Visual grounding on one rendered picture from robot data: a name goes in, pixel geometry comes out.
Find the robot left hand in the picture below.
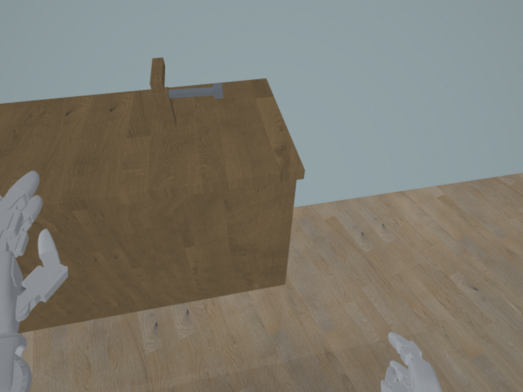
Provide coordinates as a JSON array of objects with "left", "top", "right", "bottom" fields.
[{"left": 0, "top": 171, "right": 68, "bottom": 334}]

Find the tap lever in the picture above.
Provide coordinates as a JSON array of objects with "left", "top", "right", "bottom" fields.
[{"left": 168, "top": 83, "right": 223, "bottom": 99}]

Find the robot right hand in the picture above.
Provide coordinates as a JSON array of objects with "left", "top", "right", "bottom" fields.
[{"left": 381, "top": 332, "right": 442, "bottom": 392}]

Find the counter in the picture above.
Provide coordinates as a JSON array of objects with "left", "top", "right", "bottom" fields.
[{"left": 0, "top": 57, "right": 305, "bottom": 333}]

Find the robot left forearm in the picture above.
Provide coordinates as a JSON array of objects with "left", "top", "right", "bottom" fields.
[{"left": 0, "top": 332, "right": 32, "bottom": 392}]

